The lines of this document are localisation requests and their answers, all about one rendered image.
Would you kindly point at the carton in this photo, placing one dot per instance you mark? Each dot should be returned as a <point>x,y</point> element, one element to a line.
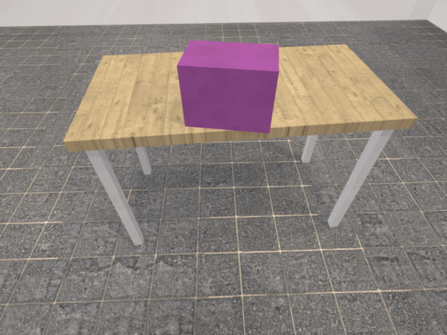
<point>228,86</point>

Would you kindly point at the table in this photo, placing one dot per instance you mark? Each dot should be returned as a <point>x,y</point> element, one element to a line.
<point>134,100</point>

